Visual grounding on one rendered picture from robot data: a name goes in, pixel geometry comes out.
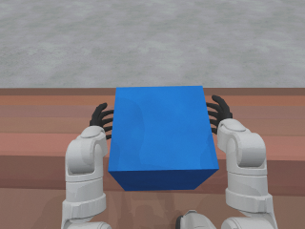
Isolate left robot hand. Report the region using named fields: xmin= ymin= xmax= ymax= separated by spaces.
xmin=90 ymin=102 xmax=114 ymax=140

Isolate robot right thigh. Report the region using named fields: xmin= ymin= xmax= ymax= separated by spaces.
xmin=180 ymin=213 xmax=216 ymax=229

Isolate right robot upper arm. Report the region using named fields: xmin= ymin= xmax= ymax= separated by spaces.
xmin=221 ymin=217 xmax=274 ymax=229

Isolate left robot forearm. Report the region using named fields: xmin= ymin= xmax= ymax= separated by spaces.
xmin=61 ymin=125 xmax=108 ymax=229

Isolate right robot hand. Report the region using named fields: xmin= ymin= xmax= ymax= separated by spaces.
xmin=206 ymin=94 xmax=233 ymax=135

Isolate right robot forearm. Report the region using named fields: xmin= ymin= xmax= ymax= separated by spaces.
xmin=216 ymin=118 xmax=278 ymax=229

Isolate robot right shin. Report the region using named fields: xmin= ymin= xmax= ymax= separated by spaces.
xmin=180 ymin=210 xmax=197 ymax=229

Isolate carton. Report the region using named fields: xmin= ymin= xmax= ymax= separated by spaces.
xmin=108 ymin=86 xmax=219 ymax=191

